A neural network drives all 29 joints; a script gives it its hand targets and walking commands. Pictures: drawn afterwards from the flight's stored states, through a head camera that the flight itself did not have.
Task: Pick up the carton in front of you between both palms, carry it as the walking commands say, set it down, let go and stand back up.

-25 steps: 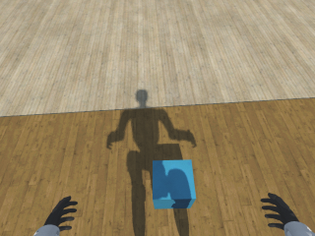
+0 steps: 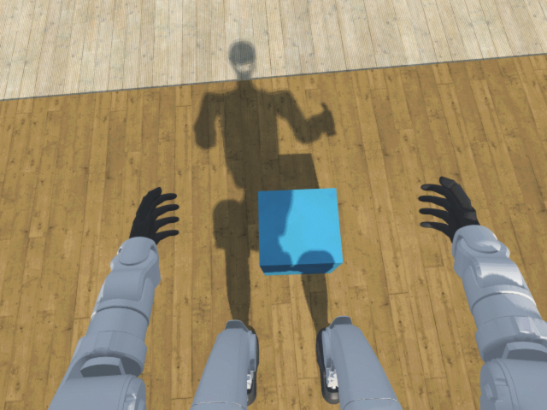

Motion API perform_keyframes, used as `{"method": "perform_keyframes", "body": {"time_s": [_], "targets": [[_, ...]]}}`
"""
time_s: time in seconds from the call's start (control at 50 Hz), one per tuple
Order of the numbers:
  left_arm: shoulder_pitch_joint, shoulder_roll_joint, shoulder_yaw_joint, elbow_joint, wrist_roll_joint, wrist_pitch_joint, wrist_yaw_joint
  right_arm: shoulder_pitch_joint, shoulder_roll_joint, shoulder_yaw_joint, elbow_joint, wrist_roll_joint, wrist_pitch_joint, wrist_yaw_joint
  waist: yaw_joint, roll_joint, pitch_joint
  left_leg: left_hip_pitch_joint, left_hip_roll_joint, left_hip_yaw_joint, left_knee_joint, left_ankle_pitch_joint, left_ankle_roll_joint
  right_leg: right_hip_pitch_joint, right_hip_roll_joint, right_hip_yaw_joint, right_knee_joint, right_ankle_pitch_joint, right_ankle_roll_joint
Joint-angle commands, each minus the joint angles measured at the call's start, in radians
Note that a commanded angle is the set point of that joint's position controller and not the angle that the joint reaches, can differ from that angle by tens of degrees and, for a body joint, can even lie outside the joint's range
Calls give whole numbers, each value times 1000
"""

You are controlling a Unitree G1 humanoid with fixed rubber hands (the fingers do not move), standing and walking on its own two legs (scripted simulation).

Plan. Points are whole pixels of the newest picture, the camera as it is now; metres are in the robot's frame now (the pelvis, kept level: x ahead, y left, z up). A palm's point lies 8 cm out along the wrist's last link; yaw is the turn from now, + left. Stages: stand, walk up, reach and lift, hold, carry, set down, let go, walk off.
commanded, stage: reach and lift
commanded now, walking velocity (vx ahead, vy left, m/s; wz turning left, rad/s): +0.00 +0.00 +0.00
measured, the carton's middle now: (297, 235) +0.46 -0.03 -0.56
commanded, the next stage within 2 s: none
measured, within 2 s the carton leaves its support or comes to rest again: neither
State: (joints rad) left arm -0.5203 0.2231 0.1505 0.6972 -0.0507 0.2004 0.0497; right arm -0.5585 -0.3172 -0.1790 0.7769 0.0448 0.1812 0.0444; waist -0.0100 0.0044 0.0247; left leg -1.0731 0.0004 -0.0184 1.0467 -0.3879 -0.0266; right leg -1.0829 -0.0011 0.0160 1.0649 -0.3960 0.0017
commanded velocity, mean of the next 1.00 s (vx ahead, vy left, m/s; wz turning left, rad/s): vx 0.00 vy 0.00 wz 0.00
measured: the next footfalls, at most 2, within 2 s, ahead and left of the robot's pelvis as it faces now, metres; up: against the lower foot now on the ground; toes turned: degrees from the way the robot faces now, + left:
none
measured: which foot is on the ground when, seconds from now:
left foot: down 0.00-1.00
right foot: down 0.00-1.00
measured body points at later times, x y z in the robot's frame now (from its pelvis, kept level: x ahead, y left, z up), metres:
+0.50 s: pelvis -0.03 +0.00 -0.06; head +0.29 -0.02 +0.26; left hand +0.49 +0.16 -0.19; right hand +0.49 -0.23 -0.19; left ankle +0.05 +0.13 -0.65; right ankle +0.05 -0.12 -0.65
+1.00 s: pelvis -0.06 +0.01 -0.26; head +0.29 -0.01 +0.01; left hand +0.47 +0.16 -0.43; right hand +0.47 -0.23 -0.43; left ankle +0.05 +0.14 -0.65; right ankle +0.05 -0.12 -0.65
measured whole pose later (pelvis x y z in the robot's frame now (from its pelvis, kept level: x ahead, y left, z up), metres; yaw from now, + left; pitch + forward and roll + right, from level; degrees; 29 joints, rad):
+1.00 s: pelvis -0.06 +0.01 -0.26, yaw +0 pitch +45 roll +2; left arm -1.21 0.25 0.17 0.90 -0.15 0.10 0.16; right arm -1.25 -0.40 -0.16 1.01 0.17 0.08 -0.03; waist -0.02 0.02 0.12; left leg -2.23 -0.06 -0.04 1.97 -0.53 -0.06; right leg -2.24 0.05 0.06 1.98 -0.52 0.04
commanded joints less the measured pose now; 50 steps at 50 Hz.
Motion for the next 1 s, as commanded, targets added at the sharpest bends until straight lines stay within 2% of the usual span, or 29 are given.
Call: {"method": "perform_keyframes", "body": {"time_s": [0.0,0.12,0.22,0.32,0.46,0.58,0.68,0.74,0.82,0.9,0.98], "targets": [[-308,103,46,-71,-4,-15,22,-323,-152,-45,-59,6,-21,-3,-5,-21,-685,206,-56,37,-51,257,-25,252,40,-15,-77,328,38],[-626,96,86,23,-5,2,53,-642,-170,-63,49,6,-9,-9,-3,-32,-814,83,-58,61,-33,73,-22,151,45,-30,-64,134,41],[-790,83,135,98,24,-9,65,-824,-166,-97,132,-21,-21,-8,3,-40,-902,19,-63,71,-11,38,-25,81,51,-39,-49,80,38],[-800,53,199,101,91,-48,52,-837,-128,-149,138,-83,-55,-7,-7,-45,-1005,-10,-77,76,2,123,-29,86,60,-40,-29,199,42],[-716,3,247,106,144,-129,33,-747,-46,-199,124,-138,-119,-13,-9,-42,-968,-250,-85,71,141,247,-30,-64,61,-17,119,375,42],[-653,-1,195,114,97,-174,43,-668,-39,-164,110,-88,-159,-37,-21,-37,-1037,-437,-92,60,360,368,-36,-234,59,-4,333,511,49],[-677,43,89,45,1,-177,71,-684,-116,-95,42,8,-172,-62,-32,-16,-1215,-418,-90,61,541,436,-44,-290,55,-25,509,548,51],[-713,66,45,6,-44,-165,87,-720,-151,-57,16,59,-164,-68,-32,-3,-1263,-395,-88,69,626,413,-48,-347,57,-46,592,491,53],[-793,96,25,-22,-80,-134,105,-797,-194,-25,4,106,-140,-74,-28,-3,-1263,-408,-83,85,702,285,-49,-408,50,-67,666,347,53],[-876,107,22,53,-96,-109,110,-885,-208,-6,89,122,-118,-76,-27,-16,-1103,-505,-68,93,748,91,-47,-520,33,-73,710,149,51],[-964,125,29,162,-99,-115,104,-973,-215,14,198,126,-123,-83,-21,-20,-963,-580,-53,88,804,-7,-41,-607,16,-59,756,33,46]]}}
